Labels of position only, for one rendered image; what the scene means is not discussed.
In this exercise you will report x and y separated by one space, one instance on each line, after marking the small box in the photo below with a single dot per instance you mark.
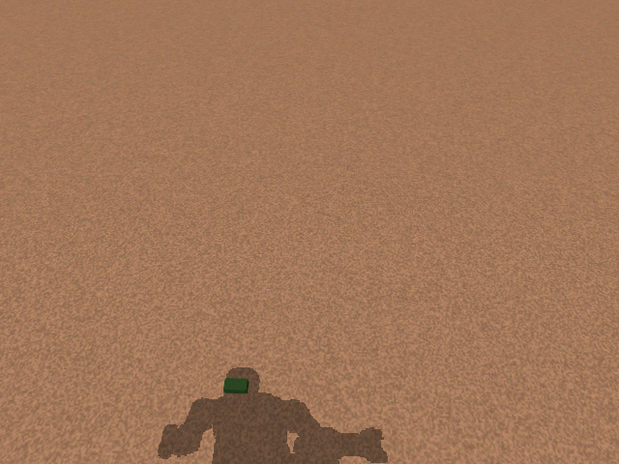
236 385

